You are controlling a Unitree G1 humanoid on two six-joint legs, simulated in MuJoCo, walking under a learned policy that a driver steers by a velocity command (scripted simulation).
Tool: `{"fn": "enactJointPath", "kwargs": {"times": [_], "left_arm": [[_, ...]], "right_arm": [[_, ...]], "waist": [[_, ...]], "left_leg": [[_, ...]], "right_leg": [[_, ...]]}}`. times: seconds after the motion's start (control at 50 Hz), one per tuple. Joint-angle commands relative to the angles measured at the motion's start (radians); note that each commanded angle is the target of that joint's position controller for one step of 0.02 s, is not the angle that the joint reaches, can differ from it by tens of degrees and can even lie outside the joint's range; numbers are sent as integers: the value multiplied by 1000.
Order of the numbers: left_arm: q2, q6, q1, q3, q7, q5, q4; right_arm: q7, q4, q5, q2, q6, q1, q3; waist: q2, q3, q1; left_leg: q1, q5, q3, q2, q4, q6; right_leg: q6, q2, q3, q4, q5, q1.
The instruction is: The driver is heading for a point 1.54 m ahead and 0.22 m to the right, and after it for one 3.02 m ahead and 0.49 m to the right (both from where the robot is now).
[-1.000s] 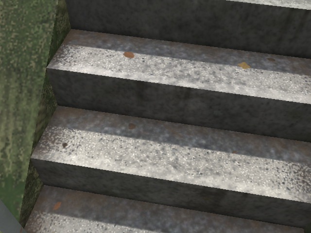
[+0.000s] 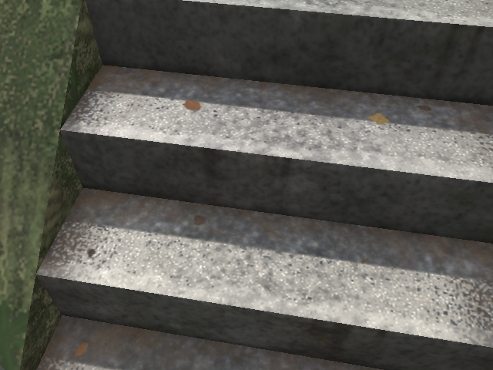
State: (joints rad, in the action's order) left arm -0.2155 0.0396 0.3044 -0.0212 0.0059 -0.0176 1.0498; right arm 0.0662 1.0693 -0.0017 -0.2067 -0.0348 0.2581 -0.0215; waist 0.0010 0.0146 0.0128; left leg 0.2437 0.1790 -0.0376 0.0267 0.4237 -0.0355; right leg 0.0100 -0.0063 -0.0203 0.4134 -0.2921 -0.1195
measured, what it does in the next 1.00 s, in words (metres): stands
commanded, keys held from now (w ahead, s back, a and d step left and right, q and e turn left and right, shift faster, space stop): no key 0.82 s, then w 0.18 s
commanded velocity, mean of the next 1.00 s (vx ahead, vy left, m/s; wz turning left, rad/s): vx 0.03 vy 0.00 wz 0.00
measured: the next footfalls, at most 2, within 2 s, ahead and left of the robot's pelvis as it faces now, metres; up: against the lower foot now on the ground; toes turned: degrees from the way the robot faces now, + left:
right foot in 1.52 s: +0.32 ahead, -0.19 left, +0.19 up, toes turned -7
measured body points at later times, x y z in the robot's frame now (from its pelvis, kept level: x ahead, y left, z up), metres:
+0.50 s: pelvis +0.00 +0.00 +0.00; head +0.01 +0.01 +0.45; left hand +0.00 +0.24 -0.15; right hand +0.00 -0.25 -0.15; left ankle +0.03 +0.14 -0.74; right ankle -0.04 -0.11 -0.74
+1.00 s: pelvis +0.02 +0.00 +0.00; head +0.02 +0.01 +0.45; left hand +0.00 +0.25 -0.15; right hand +0.00 -0.24 -0.16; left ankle +0.03 +0.14 -0.74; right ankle -0.05 -0.11 -0.74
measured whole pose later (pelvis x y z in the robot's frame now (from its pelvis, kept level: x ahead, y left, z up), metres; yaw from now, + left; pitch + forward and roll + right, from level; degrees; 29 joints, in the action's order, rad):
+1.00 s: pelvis +0.02 +0.00 +0.00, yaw +0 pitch +1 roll +0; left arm -0.21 0.04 0.42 -0.01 -0.01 -0.01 0.97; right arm 0.08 1.06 0.00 -0.19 -0.03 0.33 -0.02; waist 0.01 -0.02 0.01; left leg 0.29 0.32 -0.06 0.00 0.54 0.02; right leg 0.02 0.00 -0.01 0.47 -0.35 -0.14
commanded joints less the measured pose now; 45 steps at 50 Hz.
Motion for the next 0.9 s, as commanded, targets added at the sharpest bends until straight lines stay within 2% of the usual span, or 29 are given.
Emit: {"fn": "enactJointPath", "kwargs": {"times": [0.02, 0.06, 0.82, 0.86, 0.9], "left_arm": [[-100, 5, 73, 17, -3, 1, -22], [-104, 6, 82, 18, -1, 0, -26], [-92, 11, 174, 21, -5, 5, -68], [-77, 8, 178, 17, -9, 2, -65], [-104, 3, 155, 28, -17, 8, -84]], "right_arm": [[4, -17, 0, -99, 4, 50, -17], [7, -17, -4, -95, 2, 53, -15], [13, -14, 0, -82, -2, 97, -18], [15, -8, -1, -68, -6, 104, -14], [19, -18, 1, -79, -8, 88, -18]], "waist": [[2, 26, 0], [3, 28, 0], [-4, 46, 2], [-6, 41, 4], [15, 65, 3]], "left_leg": [[-79, -117, -27, 14, -44, 46], [-79, -121, -28, 14, -42, 45], [-74, -115, -40, 12, -52, 49], [-75, 13, -26, -4, -62, 50], [-33, 202, 3, -34, -22, 59]], "right_leg": [[-4, 45, 46, -93, 179, -113], [-8, 44, 43, -93, 175, -116], [-11, 43, 38, -101, 141, -121], [-5, 27, 27, -116, 1, -130], [25, 17, 31, -118, -202, -175]]}}
Over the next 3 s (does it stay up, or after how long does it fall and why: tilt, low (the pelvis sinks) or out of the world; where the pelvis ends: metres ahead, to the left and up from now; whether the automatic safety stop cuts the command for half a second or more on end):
stays up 0.92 -0.13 0.59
